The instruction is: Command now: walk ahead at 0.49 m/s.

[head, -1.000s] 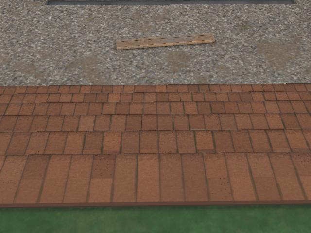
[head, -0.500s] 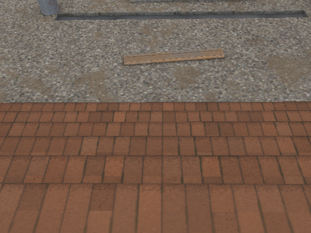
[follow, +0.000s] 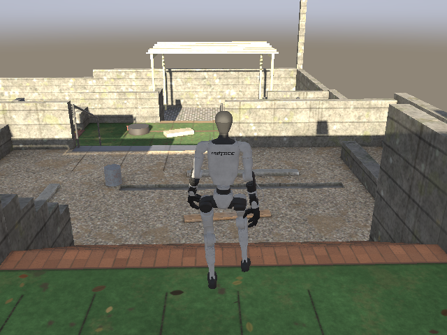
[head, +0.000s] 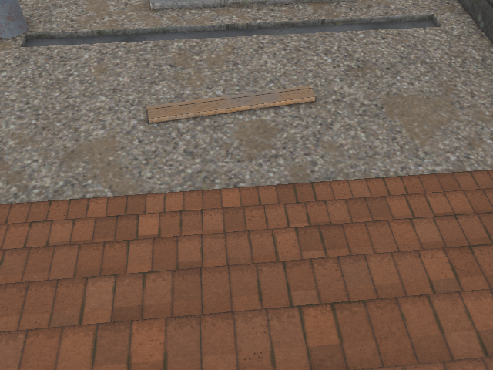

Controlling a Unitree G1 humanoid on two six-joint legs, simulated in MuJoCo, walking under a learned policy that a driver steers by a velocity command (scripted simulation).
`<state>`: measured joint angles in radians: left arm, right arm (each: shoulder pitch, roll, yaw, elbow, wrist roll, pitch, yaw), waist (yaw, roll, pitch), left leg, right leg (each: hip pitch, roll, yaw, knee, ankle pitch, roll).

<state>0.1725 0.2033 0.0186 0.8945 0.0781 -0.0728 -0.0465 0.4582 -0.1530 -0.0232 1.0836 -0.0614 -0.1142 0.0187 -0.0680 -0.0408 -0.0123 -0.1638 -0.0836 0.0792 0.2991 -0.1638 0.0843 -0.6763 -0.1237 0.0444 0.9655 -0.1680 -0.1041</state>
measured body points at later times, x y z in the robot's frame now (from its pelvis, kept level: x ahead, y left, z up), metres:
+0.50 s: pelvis +0.26 -0.08 +0.00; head +0.27 -0.09 +0.45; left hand +0.22 +0.15 -0.14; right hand +0.35 -0.31 -0.14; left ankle +0.30 +0.08 -0.67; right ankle +0.28 -0.16 -0.74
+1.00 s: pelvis +0.52 +0.01 -0.13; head +0.53 +0.03 +0.32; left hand +0.28 +0.14 -0.25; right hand +0.69 -0.17 -0.25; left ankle +0.61 +0.13 -0.88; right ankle +0.28 -0.16 -0.73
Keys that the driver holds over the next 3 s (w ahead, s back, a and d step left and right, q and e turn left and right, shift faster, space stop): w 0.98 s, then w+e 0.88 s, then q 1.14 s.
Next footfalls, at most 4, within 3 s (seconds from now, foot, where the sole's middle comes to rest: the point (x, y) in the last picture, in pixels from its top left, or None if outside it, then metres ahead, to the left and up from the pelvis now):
0.26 right None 0.32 -0.16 -0.78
1.00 left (198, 353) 0.64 0.13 -0.95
1.64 right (288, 292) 0.92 -0.19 -1.11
2.10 left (251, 252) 1.21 -0.08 -1.28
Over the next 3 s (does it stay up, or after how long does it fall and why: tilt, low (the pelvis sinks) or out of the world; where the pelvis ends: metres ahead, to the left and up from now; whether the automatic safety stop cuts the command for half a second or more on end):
stays up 1.14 -0.19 -0.50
